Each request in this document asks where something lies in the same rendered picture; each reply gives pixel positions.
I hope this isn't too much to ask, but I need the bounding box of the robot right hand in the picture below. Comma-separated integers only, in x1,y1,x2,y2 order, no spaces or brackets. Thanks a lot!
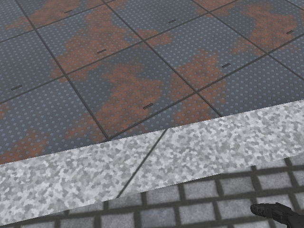
250,202,304,228

